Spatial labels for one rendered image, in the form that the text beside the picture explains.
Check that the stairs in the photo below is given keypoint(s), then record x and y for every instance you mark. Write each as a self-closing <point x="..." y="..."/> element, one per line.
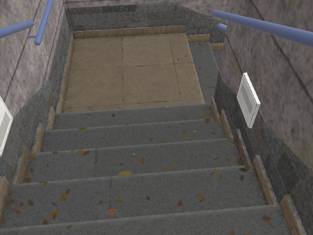
<point x="207" y="63"/>
<point x="164" y="170"/>

